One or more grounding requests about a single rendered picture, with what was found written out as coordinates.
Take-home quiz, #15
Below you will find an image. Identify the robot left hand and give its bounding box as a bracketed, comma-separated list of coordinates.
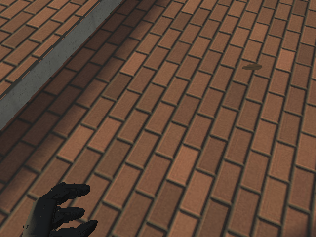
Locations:
[22, 182, 98, 237]

